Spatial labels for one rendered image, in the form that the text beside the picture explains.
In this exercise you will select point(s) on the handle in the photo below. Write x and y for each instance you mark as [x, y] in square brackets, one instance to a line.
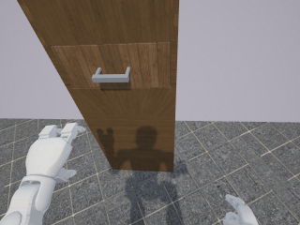
[110, 78]

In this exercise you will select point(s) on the robot left forearm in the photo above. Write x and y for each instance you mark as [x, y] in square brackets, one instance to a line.
[30, 201]

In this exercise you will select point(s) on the drawer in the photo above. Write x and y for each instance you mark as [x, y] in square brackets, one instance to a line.
[149, 63]

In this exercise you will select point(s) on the cabinet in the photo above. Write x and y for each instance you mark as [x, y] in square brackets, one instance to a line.
[133, 126]

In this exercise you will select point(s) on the robot right hand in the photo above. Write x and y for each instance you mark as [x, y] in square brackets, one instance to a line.
[244, 214]

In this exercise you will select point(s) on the robot left hand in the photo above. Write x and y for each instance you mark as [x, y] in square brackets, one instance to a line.
[48, 154]

